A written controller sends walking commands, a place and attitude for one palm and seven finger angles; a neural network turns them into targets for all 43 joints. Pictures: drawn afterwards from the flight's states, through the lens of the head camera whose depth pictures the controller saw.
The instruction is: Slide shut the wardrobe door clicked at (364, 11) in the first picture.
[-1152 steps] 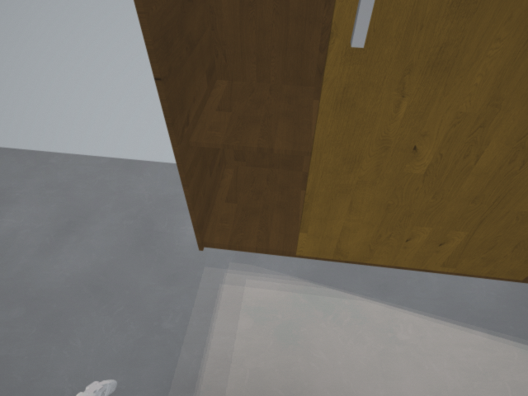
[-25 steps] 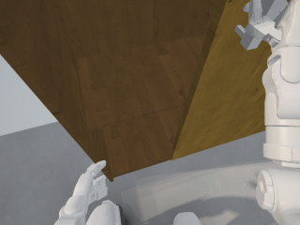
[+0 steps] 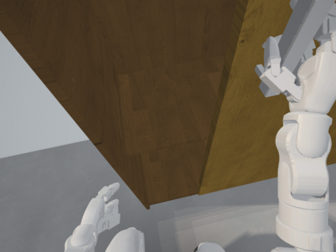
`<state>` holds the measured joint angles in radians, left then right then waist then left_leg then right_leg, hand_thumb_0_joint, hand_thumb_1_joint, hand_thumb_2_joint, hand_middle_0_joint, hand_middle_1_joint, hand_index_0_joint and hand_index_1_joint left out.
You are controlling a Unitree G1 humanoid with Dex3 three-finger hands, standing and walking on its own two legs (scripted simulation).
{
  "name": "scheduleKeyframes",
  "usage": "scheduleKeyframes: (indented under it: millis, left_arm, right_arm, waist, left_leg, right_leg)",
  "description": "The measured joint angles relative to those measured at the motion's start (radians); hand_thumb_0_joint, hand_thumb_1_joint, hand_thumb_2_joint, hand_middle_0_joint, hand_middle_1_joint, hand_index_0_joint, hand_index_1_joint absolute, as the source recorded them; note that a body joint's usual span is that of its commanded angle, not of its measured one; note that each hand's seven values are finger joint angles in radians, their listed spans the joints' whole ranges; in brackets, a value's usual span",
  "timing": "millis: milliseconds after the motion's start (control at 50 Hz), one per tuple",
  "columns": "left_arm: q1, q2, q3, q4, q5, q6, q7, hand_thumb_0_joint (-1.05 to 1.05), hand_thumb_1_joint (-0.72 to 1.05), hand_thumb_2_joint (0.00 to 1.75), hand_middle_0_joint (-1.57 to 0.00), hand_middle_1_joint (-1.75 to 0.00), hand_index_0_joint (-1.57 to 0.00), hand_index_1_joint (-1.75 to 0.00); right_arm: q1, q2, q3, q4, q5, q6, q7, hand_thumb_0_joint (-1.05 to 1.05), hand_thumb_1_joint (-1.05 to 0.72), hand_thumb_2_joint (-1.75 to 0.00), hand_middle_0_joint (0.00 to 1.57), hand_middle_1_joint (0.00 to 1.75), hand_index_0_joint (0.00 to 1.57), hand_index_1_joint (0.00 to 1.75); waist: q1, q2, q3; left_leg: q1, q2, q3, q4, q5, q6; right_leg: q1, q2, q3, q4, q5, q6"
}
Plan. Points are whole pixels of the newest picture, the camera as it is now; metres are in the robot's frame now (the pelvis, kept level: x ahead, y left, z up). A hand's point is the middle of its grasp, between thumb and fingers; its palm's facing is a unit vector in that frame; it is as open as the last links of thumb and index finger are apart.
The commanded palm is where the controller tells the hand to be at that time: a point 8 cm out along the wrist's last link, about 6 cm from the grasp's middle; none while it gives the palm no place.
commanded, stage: step sideways, sliding the door along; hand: right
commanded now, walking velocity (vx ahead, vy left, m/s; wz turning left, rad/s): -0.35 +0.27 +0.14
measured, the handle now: (281, 44) +0.37 -0.22 +0.26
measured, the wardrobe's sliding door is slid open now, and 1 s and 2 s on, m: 0.28 0.00 0.00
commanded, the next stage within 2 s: stop walking and hold the door there in 1.50 s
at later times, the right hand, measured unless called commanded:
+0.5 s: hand (182, 85) +0.32 -0.06 +0.25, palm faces +0.28 +0.96 +0.00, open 7.6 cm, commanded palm +0.28 -0.05 +0.23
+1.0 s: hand (74, 110) +0.30 +0.09 +0.25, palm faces +0.14 +0.99 +0.02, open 7.6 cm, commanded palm +0.27 +0.08 +0.24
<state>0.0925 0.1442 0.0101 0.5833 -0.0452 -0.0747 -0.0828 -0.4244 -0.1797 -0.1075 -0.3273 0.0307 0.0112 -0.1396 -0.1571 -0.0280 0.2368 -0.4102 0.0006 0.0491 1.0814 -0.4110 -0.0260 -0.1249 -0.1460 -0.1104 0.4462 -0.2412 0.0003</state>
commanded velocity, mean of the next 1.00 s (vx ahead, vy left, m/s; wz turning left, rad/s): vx -0.09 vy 0.30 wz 0.07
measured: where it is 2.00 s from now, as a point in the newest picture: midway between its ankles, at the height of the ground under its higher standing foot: outside the picture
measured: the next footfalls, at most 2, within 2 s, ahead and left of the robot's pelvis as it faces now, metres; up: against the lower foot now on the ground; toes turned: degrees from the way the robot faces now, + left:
left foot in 0.32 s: +0.08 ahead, +0.21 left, +0.00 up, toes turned +5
right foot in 0.50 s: +0.01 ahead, -0.05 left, +0.00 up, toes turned -5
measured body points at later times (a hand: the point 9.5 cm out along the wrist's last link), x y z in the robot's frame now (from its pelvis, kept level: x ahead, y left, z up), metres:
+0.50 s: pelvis -0.03 +0.11 -0.02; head +0.03 +0.11 +0.42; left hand +0.19 +0.35 -0.10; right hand +0.30 -0.11 +0.25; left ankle +0.04 +0.21 -0.75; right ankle -0.03 -0.04 -0.75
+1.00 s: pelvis -0.07 +0.22 -0.03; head -0.02 +0.22 +0.42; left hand +0.12 +0.46 -0.12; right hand +0.28 +0.04 +0.24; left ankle -0.02 +0.30 -0.75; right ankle -0.06 +0.07 -0.75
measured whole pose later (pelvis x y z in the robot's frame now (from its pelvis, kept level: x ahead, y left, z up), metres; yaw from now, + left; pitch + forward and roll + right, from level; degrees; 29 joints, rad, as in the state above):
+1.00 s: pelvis -0.07 +0.22 -0.03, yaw +3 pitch -3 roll -1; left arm 0.07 0.18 0.04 0.62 -0.05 0.01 -0.02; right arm -0.48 -0.22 -0.15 -0.17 0.10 -0.05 -0.16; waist -0.03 0.03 0.16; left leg -0.34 -0.01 0.08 0.64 -0.25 0.05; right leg -0.21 -0.09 -0.10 0.55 -0.26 0.03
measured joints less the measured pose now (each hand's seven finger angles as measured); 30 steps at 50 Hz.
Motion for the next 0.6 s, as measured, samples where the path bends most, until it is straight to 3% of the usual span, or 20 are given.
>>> scheduleKeyframes:
  millis: [180,320,340,380,440,480,500,540,600]
  left_arm:
    - [-0.051,-0.018,-0.026,-0.045,0.012,-0.012,-0.016,0.01,0.90,0.90,-0.20,-0.30,-0.21,-0.30]
    - [-0.046,0.002,-0.023,-0.044,-0.007,0.008,-0.011,0.01,0.90,0.90,-0.21,-0.30,-0.21,-0.30]
    - [-0.053,0.011,-0.021,-0.036,-0.011,0.015,-0.009,0.01,0.90,0.90,-0.21,-0.30,-0.21,-0.30]
    - [-0.069,0.030,-0.007,-0.012,-0.020,0.029,0.003,0.01,0.90,0.90,-0.21,-0.30,-0.21,-0.30]
    - [-0.064,0.055,0.023,0.012,-0.031,0.043,0.021,0.01,0.90,0.90,-0.20,-0.30,-0.21,-0.30]
    - [-0.047,0.074,0.037,0.017,-0.031,0.046,0.034,0.01,0.91,0.90,-0.20,-0.30,-0.20,-0.30]
    - [-0.034,0.088,0.044,0.011,-0.028,0.049,0.039,0.01,0.91,0.90,-0.20,-0.30,-0.20,-0.30]
    - [-0.021,0.092,0.070,0.005,-0.016,0.054,0.043,0.01,0.91,0.90,-0.20,-0.30,-0.20,-0.30]
    - [0.003,0.077,0.079,0.005,-0.003,0.059,0.026,0.01,0.91,0.90,-0.20,-0.30,-0.20,-0.30]
  right_arm:
    - [-0.002,-0.010,-0.025,-0.009,0.027,-0.021,0.004,-0.07,-0.64,-0.77,0.40,1.56,0.11,1.18]
    - [-0.047,-0.050,-0.087,0.057,0.046,0.009,0.004,-0.09,-0.63,-0.80,0.46,1.53,0.10,1.17]
    - [-0.048,-0.053,-0.102,0.064,0.041,0.010,0.001,-0.09,-0.63,-0.80,0.47,1.53,0.10,1.17]
    - [-0.033,-0.054,-0.120,0.068,0.035,0.002,-0.014,-0.10,-0.63,-0.81,0.49,1.52,0.10,1.16]
    - [0.003,-0.049,-0.113,0.050,0.030,-0.008,-0.034,-0.10,-0.63,-0.80,0.49,1.51,0.10,1.16]
    - [0.024,-0.039,-0.098,0.025,0.030,-0.004,-0.039,-0.08,-0.64,-0.78,0.47,1.52,0.10,1.16]
    - [0.026,-0.034,-0.087,0.016,0.032,0.002,-0.039,-0.08,-0.64,-0.78,0.47,1.51,0.10,1.16]
    - [0.007,-0.034,-0.062,0.025,0.037,-0.007,-0.032,-0.07,-0.65,-0.77,0.46,1.50,0.09,1.14]
    - [0.006,-0.015,-0.043,0.044,0.035,-0.034,-0.014,-0.07,-0.67,-0.76,0.44,1.51,0.08,1.13]
  waist:
    - [-0.009,-0.021,0.065]
    - [0.004,0.003,0.025]
    - [0.014,-0.008,0.020]
    - [0.050,-0.022,0.008]
    - [0.081,0.018,-0.026]
    - [0.094,0.042,-0.052]
    - [0.104,0.039,-0.066]
    - [0.111,0.050,-0.058]
    - [0.099,0.042,-0.052]
  left_leg:
    - [0.075,-0.022,0.045,-0.317,0.070,0.013]
    - [0.206,-0.007,0.019,-0.553,0.254,0.021]
    - [0.209,-0.021,0.028,-0.554,0.215,0.030]
    - [0.186,-0.036,0.050,-0.530,0.184,0.058]
    - [0.142,-0.012,0.042,-0.538,0.205,0.079]
    - [0.115,-0.003,0.031,-0.546,0.220,0.078]
    - [0.099,-0.008,0.035,-0.534,0.219,0.076]
    - [0.056,-0.010,0.018,-0.439,0.158,0.055]
    - [0.004,-0.039,-0.017,-0.231,0.009,0.038]
  right_leg:
    - [0.045,-0.054,-0.023,-0.034,0.034,0.054]
    - [-0.039,-0.081,0.018,0.126,-0.032,0.123]
    - [-0.059,-0.097,0.032,0.163,-0.049,0.122]
    - [-0.106,-0.091,0.079,0.226,-0.088,0.079]
    - [-0.157,0.010,0.110,0.331,-0.214,0.040]
    - [-0.128,0.048,0.075,0.232,-0.164,0.025]
    - [-0.098,0.044,0.052,0.143,-0.053,0.015]
    - [-0.088,0.038,0.043,0.112,-0.021,0.049]
    - [-0.078,0.000,0.042,0.107,-0.042,0.076]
